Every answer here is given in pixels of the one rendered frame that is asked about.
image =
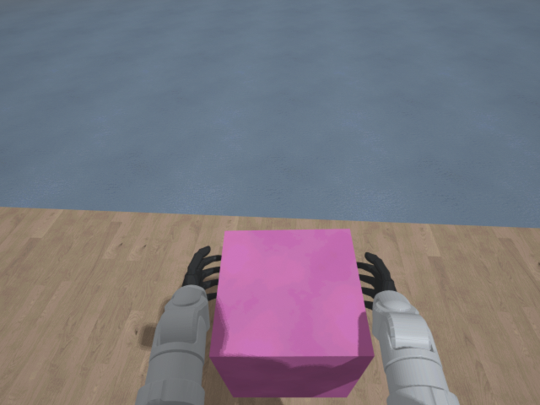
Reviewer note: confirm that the left robot hand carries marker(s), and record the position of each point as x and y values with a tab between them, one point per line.
195	273

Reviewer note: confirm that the right robot hand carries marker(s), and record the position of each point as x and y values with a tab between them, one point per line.
381	281

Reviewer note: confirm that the right robot forearm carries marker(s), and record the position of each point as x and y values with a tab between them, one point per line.
410	359

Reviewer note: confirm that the carton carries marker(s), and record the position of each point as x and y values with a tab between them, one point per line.
290	318

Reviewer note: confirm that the left robot forearm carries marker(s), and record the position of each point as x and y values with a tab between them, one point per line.
175	367

